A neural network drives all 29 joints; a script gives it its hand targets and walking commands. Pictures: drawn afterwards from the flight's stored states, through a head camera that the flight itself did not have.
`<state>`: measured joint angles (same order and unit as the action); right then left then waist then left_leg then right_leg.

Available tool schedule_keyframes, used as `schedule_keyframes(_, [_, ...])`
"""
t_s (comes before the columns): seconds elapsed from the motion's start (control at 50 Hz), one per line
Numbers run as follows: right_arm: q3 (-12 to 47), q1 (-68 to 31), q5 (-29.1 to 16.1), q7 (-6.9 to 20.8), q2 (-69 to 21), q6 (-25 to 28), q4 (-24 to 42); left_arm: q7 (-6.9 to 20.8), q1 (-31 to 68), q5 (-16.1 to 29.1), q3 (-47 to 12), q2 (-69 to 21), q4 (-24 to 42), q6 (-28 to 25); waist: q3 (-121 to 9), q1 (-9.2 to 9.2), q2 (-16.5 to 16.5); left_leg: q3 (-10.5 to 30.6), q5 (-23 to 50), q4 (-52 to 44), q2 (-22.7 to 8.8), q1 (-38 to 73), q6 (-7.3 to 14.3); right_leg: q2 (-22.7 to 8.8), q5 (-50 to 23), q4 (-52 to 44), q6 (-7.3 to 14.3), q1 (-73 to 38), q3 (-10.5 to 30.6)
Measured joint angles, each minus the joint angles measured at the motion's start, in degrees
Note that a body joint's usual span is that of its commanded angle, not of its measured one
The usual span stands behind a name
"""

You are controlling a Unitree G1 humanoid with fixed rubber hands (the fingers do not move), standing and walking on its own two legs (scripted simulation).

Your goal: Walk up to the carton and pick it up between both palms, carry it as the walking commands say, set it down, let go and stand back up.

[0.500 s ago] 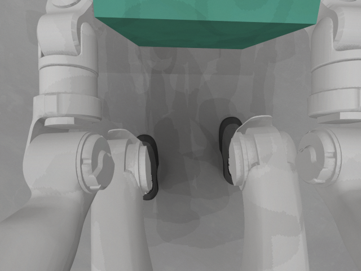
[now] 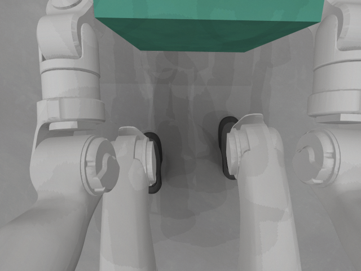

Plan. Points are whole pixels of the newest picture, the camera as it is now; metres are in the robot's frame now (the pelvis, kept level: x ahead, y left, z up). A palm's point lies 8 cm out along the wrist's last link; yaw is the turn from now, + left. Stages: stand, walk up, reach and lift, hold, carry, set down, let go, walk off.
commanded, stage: reach and lift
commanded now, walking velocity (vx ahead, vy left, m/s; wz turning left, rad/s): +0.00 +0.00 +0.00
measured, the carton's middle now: out of the picture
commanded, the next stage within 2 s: none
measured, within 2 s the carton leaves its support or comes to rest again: neither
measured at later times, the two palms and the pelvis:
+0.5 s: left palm out of the picture +0.55 +0.12 -0.03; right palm out of the picture +0.52 -0.21 -0.03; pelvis -0.01 +0.00 +0.05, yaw -1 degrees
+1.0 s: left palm out of the picture +0.53 +0.12 +0.05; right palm out of the picture +0.50 -0.21 +0.04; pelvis +0.00 +0.01 +0.11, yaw -1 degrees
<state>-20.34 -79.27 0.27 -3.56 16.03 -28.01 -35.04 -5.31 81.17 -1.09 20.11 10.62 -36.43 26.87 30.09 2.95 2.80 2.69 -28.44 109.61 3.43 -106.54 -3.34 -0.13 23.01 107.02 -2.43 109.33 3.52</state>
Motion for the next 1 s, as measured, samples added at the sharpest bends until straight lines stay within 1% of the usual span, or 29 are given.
schedule_keyframes(0.2, [-0.3, 2.9, 0.4, -0.8, -1.9, -1.2, 3.2, 1.3, -2.5, -0.8, 1.3, -0.9, 2.0, 0.6, 0.0, -0.23, -0.8, -0.2, 0.4, -3.9, -0.6, 5.2, 0.1, 0.5, -0.6, -3.7, 0.1, -4.8, 0.2])
schedule_keyframes(0.42, [-1.1, 3.4, 1.3, -0.8, -3.1, -1.5, 2.6, 2.2, -3.5, -1.8, 1.8, -0.9, 1.6, 1.0, -0.1, -0.43, -0.8, -0.1, 1.8, -8.1, -0.4, 9.9, 0.5, 0.3, -1.8, -8.3, -0.1, -10.1, 0.1])
schedule_keyframes(0.7, [-1.3, 7.2, 1.3, -0.3, -3.9, -2.3, 4.7, 2.1, -6.7, -2.3, 1.0, -2.3, 3.4, 2.0, -0.1, -0.33, 0.1, -0.1, 2.9, -13.3, -0.2, 16.5, 1.2, -0.1, -2.6, -13.9, -0.6, -17.3, 0.1])
schedule_keyframes(1.0, [-0.6, 10.7, 2.3, 0.2, -5.0, -2.0, 5.2, 2.6, -10.8, -3.1, 1.7, -3.8, 4.5, 1.4, -0.1, -0.45, -0.4, -0.1, 3.7, -20.5, -0.7, 25.7, 1.2, 0.2, -3.4, -20.6, -0.2, -26.1, 0.1])
